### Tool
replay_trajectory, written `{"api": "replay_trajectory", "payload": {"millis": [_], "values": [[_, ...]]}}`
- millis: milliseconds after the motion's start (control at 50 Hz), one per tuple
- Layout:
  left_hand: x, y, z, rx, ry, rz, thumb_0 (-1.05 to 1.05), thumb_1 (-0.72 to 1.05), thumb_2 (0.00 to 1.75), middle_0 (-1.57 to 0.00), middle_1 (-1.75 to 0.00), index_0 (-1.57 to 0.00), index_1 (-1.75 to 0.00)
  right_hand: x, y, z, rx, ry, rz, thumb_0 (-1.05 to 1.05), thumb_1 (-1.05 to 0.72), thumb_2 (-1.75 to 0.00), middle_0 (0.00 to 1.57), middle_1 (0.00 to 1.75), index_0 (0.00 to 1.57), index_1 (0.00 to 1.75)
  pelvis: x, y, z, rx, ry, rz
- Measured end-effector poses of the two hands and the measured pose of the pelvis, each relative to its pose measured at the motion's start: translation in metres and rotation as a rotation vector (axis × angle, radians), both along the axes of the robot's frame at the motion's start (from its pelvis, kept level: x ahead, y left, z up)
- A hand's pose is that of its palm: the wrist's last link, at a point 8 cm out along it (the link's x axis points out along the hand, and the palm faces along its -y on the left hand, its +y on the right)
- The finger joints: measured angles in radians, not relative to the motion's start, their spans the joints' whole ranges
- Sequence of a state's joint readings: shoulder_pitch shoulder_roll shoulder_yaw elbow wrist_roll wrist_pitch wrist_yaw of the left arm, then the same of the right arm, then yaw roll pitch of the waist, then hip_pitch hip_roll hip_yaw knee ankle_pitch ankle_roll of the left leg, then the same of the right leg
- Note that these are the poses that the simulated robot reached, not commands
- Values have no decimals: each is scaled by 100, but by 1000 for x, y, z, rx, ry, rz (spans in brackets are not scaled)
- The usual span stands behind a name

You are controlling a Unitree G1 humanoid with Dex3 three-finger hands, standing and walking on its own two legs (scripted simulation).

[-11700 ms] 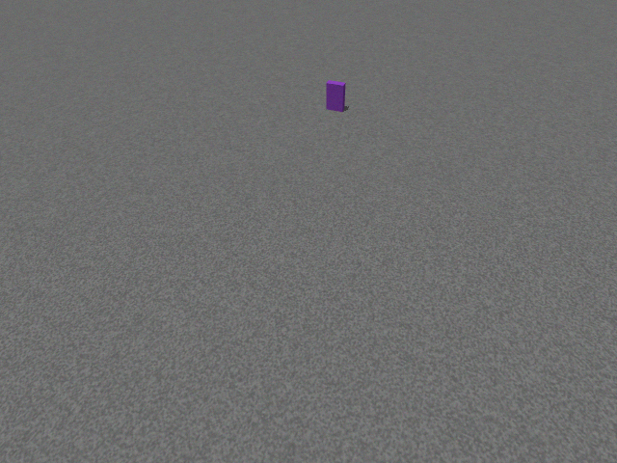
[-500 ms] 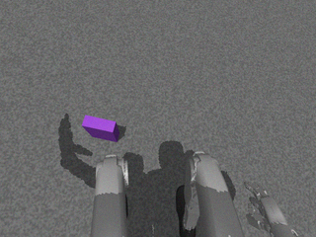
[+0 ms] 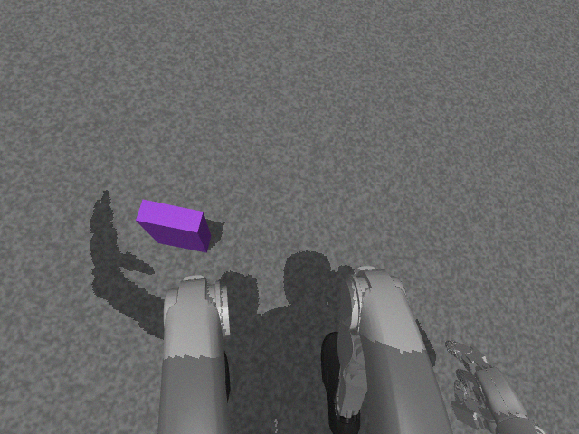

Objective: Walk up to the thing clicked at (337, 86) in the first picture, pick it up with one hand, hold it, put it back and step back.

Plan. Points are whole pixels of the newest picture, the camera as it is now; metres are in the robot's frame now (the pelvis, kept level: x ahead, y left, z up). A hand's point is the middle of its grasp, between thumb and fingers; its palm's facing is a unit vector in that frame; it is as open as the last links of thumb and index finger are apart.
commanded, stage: go down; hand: left
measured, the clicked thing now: (178, 229) +0.45 +0.21 -0.32
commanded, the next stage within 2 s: none
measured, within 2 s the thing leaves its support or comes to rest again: neither
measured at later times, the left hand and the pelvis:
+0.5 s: hand out of the picture +0.39 +0.40 +0.00, palm faces +0.15 -0.99 -0.09, open 17.7 cm; pelvis +0.00 +0.00 -0.02, yaw +0 degrees
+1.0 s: hand out of the picture +0.40 +0.42 +0.00, palm faces +0.14 -0.99 -0.08, open 17.5 cm; pelvis +0.00 +0.01 -0.03, yaw -1 degrees
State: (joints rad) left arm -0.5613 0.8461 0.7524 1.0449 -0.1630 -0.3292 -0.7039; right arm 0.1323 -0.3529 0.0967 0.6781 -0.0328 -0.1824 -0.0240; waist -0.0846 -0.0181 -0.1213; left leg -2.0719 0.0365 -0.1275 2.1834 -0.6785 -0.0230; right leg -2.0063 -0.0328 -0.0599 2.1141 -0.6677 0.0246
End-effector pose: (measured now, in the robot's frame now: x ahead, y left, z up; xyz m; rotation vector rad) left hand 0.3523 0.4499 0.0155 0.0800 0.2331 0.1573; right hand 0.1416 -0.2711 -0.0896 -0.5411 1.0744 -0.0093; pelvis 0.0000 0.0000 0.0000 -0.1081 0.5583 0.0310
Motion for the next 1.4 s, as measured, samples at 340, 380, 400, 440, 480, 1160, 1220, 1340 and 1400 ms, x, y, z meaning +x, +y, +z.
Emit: {"api": "replay_trajectory", "payload": {"millis": [340, 380, 400, 440, 480, 1160, 1220, 1340, 1400], "values": [[7, 2, -9, -6, -32, -4, -1, -61, 4, -3, -7, -5, -6, -5, -5, -14, -11, 30, -1, 0, -90, -90, 21, 30, 21, 30, 0, 0, -14, 0, -2, -1], [8, 2, -10, -4, -36, -5, -1, -60, 4, -3, -7, -5, -6, -5, -5, -16, -11, 32, 0, 0, -91, -90, 21, 30, 21, 30, 0, 0, -16, 0, -4, -1], [8, 3, -10, -4, -40, -5, -1, -60, 4, -4, -7, -5, -6, -5, -5, -17, -11, 33, 0, 0, -91, -90, 21, 30, 21, 30, 0, 0, -17, 0, -5, -1], [9, 3, -10, -5, -47, -4, -1, -60, 3, -4, -7, -6, -6, -6, -6, -19, -11, 37, 1, 0, -91, -90, 21, 30, 21, 30, 0, -1, -19, 1, -6, -2], [10, 4, -10, -3, -53, -4, -1, -60, 3, -4, -7, -6, -6, -7, -6, -21, -12, 42, 3, 0, -91, -90, 21, 30, 21, 30, -1, -1, -20, 1, -8, -3], [18, 18, -6, -6, -124, -26, -1, -56, 2, -6, -6, -6, -6, -12, 2, -14, -37, 34, 9, 0, -91, -90, 21, 30, 21, 30, -4, 7, -26, -27, -20, -6], [19, 16, -7, -14, -123, -33, -1, -56, 2, -5, -6, -6, -5, -12, 2, -14, -37, 30, 9, 0, -91, -90, 21, 30, 21, 30, -4, 7, -26, -27, -22, -4], [20, 16, -6, -11, -139, -30, -1, -55, 2, -5, -6, -6, -5, -12, 2, -14, -37, 28, 10, 0, -91, -89, 21, 30, 21, 30, -5, 7, -26, -29, -24, -6], [21, 17, -5, -6, -144, -28, -1, -55, 2, -5, -6, -6, -5, -12, 3, -14, -37, 31, 12, 0, -91, -89, 21, 30, 21, 30, -4, 7, -26, -29, -23, -7]]}}
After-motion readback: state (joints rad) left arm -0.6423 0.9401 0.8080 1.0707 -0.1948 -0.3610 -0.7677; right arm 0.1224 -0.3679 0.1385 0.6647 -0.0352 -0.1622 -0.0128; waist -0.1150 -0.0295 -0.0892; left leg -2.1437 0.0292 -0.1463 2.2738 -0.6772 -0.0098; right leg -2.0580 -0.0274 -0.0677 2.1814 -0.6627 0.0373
